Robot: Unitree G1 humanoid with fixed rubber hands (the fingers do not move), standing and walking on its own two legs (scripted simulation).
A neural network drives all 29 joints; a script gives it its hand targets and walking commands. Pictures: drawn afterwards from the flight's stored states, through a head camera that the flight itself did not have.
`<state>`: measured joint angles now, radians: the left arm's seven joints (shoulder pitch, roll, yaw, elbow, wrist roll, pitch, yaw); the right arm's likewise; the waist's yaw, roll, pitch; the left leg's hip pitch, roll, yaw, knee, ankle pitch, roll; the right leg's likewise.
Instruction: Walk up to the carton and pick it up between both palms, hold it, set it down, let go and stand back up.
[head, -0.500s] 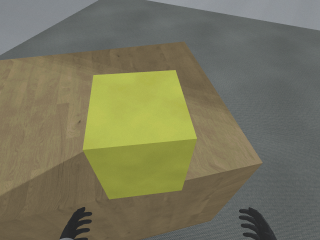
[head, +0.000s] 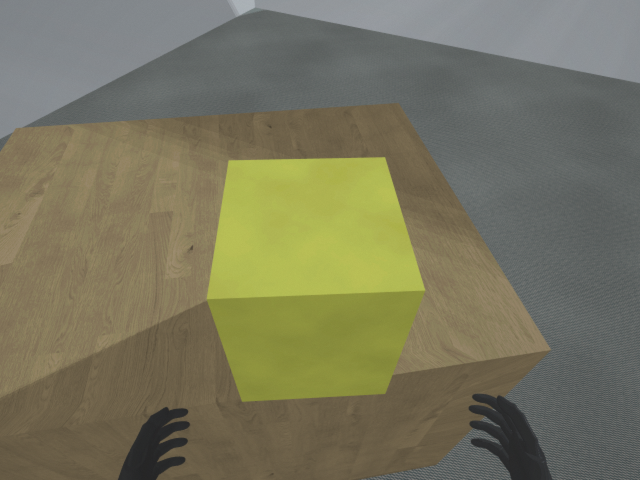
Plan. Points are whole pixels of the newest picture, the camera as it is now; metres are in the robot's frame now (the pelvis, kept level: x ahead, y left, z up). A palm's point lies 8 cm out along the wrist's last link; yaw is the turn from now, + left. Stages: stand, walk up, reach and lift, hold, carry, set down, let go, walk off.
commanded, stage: reach and lift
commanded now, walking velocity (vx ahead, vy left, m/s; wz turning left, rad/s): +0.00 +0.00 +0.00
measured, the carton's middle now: (311, 283) +0.35 +0.03 +0.06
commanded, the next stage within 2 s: none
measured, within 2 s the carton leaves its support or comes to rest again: neither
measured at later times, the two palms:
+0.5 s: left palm out of the picture +0.13 +0.22 +0.03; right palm (522, 446) +0.16 -0.19 +0.04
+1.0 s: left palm (102, 376) +0.21 +0.24 +0.09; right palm (499, 353) +0.24 -0.17 +0.09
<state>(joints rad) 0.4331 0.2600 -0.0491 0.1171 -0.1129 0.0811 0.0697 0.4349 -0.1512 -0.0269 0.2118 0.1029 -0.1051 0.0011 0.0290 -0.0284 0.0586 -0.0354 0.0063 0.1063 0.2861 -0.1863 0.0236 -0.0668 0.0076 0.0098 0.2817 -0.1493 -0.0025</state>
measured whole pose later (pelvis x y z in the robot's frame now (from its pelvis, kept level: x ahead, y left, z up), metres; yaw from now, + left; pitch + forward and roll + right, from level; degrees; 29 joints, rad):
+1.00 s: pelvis +0.02 -0.01 +0.00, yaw +3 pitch -3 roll +0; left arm 0.28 0.32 0.14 -0.43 -0.25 0.45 -0.03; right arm 0.36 -0.18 0.05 -0.45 0.29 0.30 -0.19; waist 0.05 -0.02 0.08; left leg -0.03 0.01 0.05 0.29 -0.20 0.01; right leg -0.03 0.03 0.00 0.25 -0.17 -0.02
